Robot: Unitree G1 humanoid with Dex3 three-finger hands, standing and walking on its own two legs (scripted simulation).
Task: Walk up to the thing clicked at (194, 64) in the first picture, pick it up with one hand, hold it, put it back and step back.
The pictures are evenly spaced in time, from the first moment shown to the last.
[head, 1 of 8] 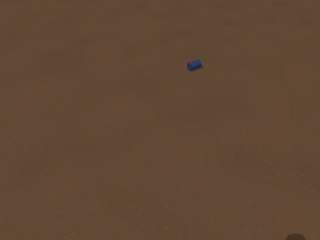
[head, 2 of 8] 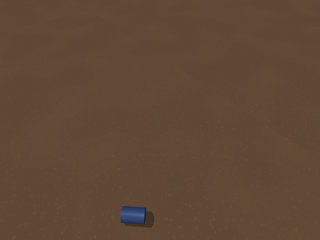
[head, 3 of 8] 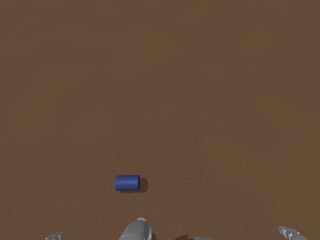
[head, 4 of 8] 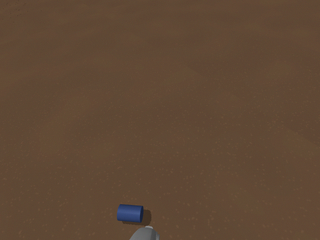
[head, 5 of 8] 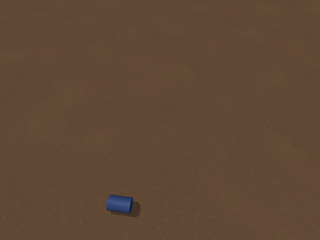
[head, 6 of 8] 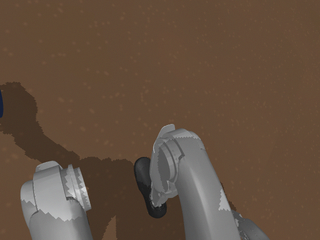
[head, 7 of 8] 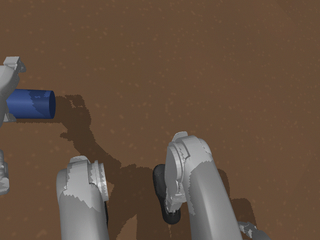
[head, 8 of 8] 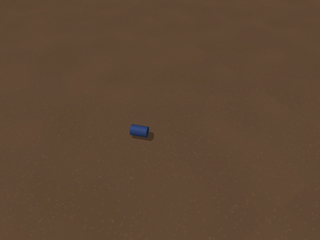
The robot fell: no
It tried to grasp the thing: yes
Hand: left
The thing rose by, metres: 0.66
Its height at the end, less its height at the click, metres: +0.00
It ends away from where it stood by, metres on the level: 0.01
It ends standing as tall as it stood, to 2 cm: yes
